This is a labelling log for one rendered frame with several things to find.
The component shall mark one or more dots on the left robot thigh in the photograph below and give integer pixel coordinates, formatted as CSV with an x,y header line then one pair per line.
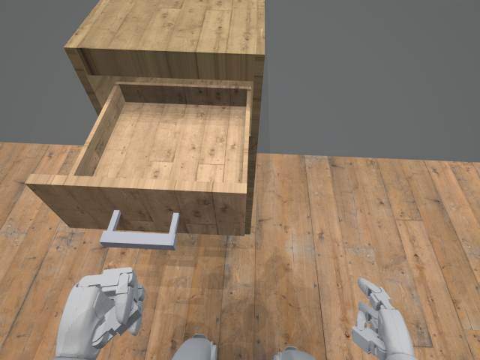
x,y
196,349

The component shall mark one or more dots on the robot right hand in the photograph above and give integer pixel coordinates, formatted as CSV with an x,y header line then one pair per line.
x,y
388,333

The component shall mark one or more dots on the drawer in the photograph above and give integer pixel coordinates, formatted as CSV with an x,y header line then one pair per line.
x,y
158,149

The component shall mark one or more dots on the robot left hand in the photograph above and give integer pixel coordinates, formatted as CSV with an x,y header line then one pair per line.
x,y
113,296

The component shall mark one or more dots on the handle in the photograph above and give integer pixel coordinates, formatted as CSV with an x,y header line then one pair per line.
x,y
141,240

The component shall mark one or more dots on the cabinet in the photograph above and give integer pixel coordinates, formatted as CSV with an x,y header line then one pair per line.
x,y
194,42

